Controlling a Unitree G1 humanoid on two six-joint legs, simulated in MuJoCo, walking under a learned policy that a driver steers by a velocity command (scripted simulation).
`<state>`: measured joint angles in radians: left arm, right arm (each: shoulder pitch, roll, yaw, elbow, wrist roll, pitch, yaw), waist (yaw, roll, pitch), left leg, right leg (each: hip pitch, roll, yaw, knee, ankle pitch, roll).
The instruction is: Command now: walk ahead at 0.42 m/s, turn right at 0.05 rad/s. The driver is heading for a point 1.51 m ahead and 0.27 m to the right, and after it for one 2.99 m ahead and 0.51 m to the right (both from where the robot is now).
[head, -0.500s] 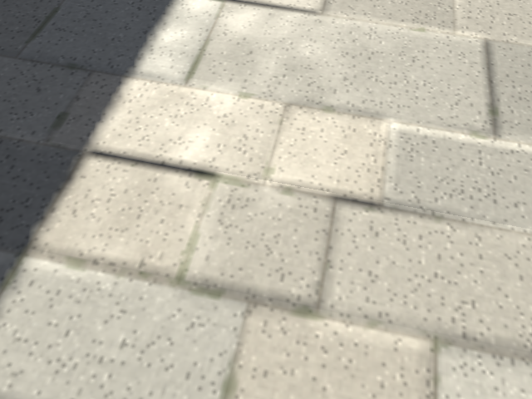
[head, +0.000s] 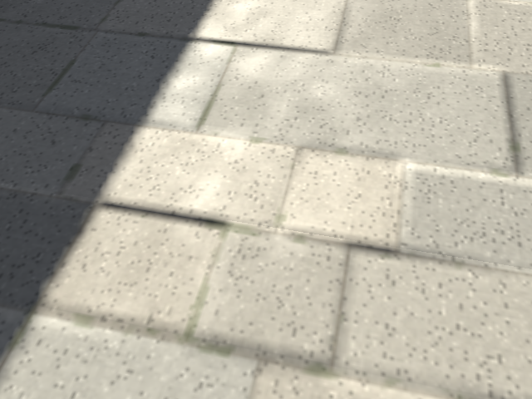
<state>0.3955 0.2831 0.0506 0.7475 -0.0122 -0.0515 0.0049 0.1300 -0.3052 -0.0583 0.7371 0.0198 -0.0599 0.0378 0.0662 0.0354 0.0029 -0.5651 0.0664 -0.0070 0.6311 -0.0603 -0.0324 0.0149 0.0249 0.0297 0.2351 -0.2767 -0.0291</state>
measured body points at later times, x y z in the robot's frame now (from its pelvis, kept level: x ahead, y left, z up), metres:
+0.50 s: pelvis +0.26 +0.06 +0.00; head +0.28 +0.06 +0.45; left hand +0.45 +0.30 -0.09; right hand +0.27 -0.22 -0.12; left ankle +0.16 +0.14 -0.74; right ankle +0.45 -0.11 -0.69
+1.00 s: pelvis +0.55 +0.02 +0.00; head +0.58 +0.01 +0.45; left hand +0.58 +0.30 -0.12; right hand +0.74 -0.23 -0.10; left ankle +0.73 +0.19 -0.69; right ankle +0.50 -0.08 -0.74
